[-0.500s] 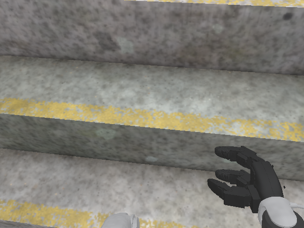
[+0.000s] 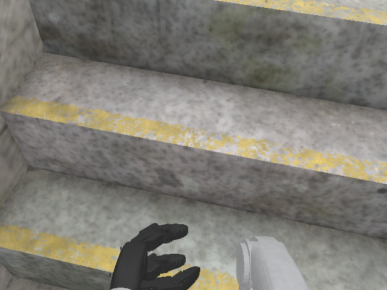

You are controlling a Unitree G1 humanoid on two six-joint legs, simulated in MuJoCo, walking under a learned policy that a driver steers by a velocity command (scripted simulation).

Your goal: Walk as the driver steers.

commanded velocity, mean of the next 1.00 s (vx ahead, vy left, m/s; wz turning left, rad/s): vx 0.50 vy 0.00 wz -0.43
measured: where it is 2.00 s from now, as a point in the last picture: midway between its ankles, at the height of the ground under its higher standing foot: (199, 147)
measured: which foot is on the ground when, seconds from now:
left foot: down 0.00-0.14, up 0.16-0.62, down 0.64-1.00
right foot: up 0.00-0.12, down 0.14-0.64, up 0.66-1.00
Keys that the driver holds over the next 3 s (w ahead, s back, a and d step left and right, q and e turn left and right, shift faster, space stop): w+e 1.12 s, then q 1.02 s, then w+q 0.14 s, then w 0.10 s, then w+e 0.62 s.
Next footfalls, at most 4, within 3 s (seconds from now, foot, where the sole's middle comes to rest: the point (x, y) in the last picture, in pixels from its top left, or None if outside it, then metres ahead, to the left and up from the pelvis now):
0.14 right None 0.21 -0.11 -0.57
0.64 left None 0.27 0.18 -0.57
1.02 right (210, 248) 0.44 -0.06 -0.36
1.48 left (160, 133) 0.62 0.04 -0.14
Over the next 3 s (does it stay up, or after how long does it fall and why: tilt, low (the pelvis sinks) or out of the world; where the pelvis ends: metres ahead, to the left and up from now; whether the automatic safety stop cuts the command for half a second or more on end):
stays up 0.76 0.09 0.63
